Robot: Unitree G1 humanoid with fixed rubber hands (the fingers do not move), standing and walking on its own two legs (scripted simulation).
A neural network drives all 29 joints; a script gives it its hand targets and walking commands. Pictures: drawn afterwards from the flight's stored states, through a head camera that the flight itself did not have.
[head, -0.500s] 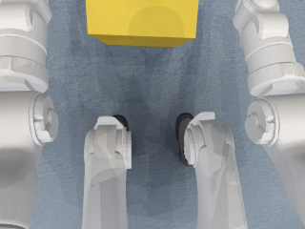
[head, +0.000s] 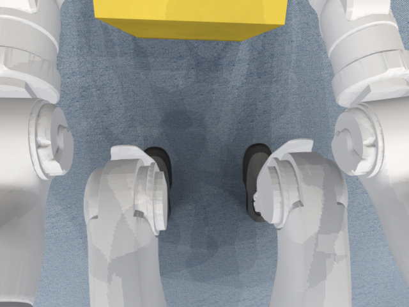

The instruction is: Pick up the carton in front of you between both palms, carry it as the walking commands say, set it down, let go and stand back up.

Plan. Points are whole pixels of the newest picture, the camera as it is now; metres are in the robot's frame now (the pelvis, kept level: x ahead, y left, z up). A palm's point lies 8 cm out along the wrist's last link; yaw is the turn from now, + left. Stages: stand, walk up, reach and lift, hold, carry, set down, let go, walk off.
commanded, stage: reach and lift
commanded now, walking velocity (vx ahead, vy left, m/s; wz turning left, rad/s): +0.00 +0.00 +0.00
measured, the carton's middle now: out of the picture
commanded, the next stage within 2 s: none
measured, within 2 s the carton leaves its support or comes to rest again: leaves its support in 0.62 s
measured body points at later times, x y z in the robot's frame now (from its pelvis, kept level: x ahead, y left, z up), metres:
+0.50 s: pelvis +0.00 +0.00 -0.01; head +0.38 +0.02 +0.22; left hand +0.58 +0.18 -0.18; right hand +0.58 -0.13 -0.18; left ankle +0.10 +0.12 -0.33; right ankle +0.10 -0.13 -0.33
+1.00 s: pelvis -0.02 -0.01 +0.08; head +0.27 +0.02 +0.43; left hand +0.52 +0.18 +0.01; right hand +0.52 -0.12 +0.01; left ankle +0.10 +0.13 -0.33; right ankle +0.10 -0.14 -0.33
